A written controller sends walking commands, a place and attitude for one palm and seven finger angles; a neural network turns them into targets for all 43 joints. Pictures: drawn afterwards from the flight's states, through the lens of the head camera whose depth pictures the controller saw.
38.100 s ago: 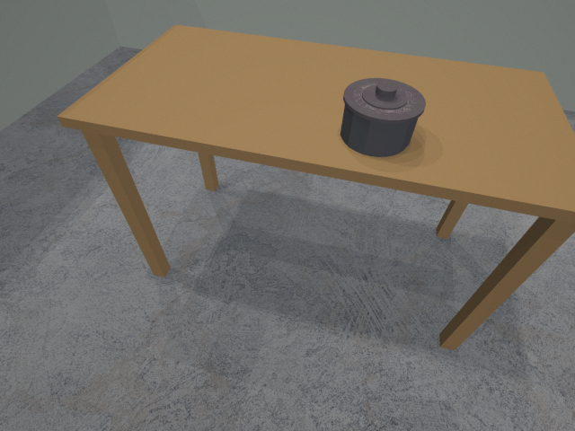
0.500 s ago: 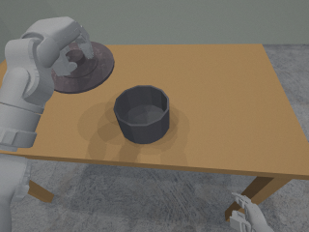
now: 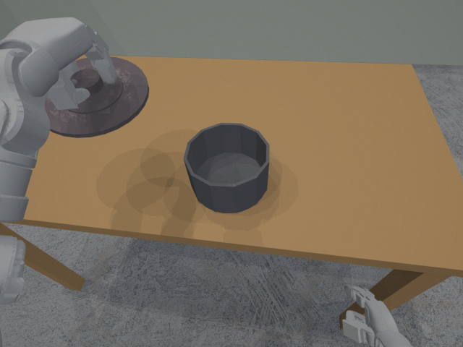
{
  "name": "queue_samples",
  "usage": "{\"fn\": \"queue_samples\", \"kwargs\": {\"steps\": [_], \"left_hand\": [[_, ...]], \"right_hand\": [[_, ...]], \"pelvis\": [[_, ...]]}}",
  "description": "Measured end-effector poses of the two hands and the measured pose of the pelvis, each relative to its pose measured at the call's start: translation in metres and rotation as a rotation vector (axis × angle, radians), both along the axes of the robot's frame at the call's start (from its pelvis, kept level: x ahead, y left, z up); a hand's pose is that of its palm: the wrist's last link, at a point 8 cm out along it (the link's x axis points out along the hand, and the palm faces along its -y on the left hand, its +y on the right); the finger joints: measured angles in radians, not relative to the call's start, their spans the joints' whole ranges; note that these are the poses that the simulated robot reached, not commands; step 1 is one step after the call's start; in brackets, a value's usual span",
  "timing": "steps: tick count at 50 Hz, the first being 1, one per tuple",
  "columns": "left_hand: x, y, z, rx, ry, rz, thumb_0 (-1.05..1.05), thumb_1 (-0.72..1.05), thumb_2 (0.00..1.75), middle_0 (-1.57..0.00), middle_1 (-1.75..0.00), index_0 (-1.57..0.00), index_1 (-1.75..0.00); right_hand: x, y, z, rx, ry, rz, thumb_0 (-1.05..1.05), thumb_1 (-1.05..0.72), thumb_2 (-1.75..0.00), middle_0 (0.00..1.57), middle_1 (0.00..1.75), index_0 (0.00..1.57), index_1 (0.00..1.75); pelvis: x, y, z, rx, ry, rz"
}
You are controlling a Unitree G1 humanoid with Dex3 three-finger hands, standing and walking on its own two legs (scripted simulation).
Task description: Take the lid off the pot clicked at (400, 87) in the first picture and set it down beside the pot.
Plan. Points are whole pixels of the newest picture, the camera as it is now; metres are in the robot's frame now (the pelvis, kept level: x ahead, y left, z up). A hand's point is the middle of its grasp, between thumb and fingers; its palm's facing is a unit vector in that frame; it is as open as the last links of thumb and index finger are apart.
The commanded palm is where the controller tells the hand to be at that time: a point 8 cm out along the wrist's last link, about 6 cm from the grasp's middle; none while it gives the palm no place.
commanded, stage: move the lid sideways beside the pot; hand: left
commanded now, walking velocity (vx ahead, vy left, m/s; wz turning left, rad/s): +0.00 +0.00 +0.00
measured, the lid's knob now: (87, 82) +0.44 +0.26 +0.23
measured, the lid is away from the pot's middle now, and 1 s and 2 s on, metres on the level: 0.21 0.24 0.22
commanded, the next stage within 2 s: lower the lid onto the table in 0.48 s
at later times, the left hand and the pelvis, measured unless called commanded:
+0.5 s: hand (57, 76) +0.41 +0.28 +0.26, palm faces -0.12 -0.03 -0.99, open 6.9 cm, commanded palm +0.38 +0.28 +0.33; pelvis +0.00 +0.00 +0.00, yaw +0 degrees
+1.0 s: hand (68, 98) +0.41 +0.28 +0.22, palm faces -0.20 -0.06 -0.98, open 6.9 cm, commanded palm +0.38 +0.28 +0.30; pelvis +0.00 -0.01 +0.00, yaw +0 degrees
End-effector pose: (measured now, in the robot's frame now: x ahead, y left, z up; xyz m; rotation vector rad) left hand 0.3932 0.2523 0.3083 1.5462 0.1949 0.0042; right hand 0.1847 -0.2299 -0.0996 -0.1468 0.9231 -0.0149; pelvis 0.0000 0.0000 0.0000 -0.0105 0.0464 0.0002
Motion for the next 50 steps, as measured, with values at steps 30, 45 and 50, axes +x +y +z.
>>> {"fn": "queue_samples", "kwargs": {"steps": [30,45,50], "left_hand": [[0.007,0.024,0.0,0.011,0.027,0.071,0.02,0.1,1.18,-0.86,-0.56,-0.92,-0.59],[0.01,0.024,-0.017,-0.018,0.067,0.098,0.02,0.1,1.18,-0.86,-0.56,-0.92,-0.59],[0.007,0.025,-0.027,-0.018,0.085,0.093,0.02,0.11,1.18,-0.86,-0.56,-0.92,-0.59]], "right_hand": [[-0.022,-0.02,-0.008,-0.024,0.085,-0.041,0.01,-0.91,-0.9,0.2,0.3,0.2,0.3],[-0.016,-0.019,-0.005,-0.006,0.041,-0.045,0.01,-0.91,-0.9,0.2,0.3,0.2,0.3],[-0.019,-0.021,-0.004,-0.015,0.046,-0.047,0.01,-0.91,-0.9,0.2,0.3,0.2,0.3]], "pelvis": [[0.004,-0.006,0.0,-0.003,0.011,0.001],[0.003,-0.01,0.0,-0.002,0.007,-0.004],[0.002,-0.01,-0.001,-0.002,0.005,-0.003]]}}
